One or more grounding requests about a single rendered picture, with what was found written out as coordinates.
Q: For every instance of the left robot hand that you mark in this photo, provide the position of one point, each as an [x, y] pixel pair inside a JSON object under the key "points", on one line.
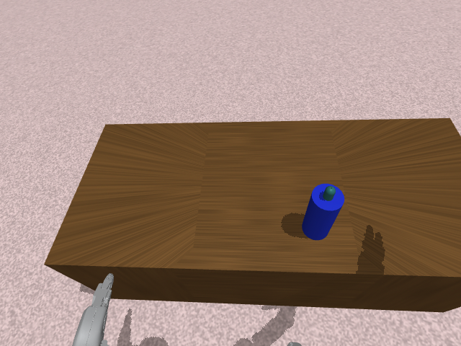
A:
{"points": [[91, 327]]}

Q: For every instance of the bottle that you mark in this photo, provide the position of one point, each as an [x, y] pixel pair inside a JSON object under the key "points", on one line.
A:
{"points": [[325, 203]]}

